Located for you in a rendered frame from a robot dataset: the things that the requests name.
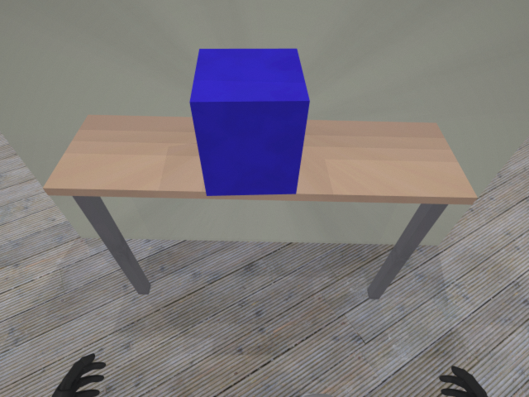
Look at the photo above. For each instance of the table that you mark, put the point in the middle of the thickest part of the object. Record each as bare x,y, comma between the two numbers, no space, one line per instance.
342,161

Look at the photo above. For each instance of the robot right hand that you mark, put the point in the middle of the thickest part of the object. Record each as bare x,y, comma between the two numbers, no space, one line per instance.
464,380

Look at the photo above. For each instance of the robot left hand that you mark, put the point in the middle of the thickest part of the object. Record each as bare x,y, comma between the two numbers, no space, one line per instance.
72,381

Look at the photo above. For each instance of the carton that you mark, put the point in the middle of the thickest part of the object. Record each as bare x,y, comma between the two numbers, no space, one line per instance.
249,109

